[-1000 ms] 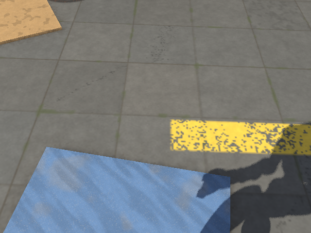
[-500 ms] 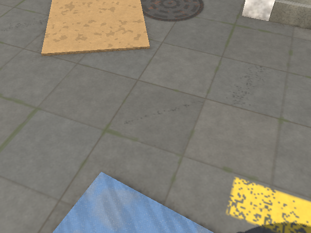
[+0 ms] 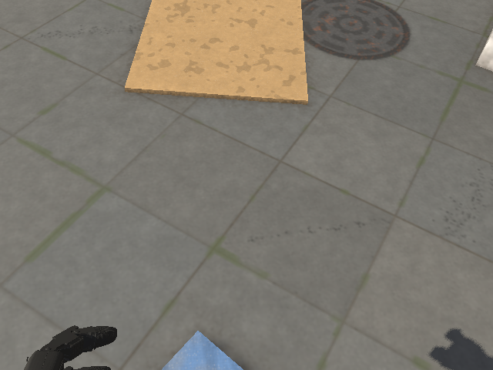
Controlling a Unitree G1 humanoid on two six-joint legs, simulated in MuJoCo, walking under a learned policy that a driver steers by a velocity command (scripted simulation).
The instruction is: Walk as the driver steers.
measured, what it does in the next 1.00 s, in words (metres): walks ahead, turning right: right foot, then left foot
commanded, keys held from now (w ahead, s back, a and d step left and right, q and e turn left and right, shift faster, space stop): w+e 1.00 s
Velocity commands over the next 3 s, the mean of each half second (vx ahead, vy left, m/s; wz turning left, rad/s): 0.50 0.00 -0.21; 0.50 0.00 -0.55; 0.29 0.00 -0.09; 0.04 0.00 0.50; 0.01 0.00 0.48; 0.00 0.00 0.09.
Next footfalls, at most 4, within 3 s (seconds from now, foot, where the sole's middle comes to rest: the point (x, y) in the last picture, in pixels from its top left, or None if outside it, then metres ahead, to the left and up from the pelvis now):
0.18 right None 0.30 -0.12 -0.78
0.66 left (212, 328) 0.60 0.04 -0.80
1.16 right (334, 283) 0.74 -0.34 -0.83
1.68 left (271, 243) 0.89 -0.16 -0.83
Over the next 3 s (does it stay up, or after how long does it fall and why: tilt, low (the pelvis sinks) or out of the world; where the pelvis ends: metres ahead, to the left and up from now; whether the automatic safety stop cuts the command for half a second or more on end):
stays up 0.80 -0.25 -0.05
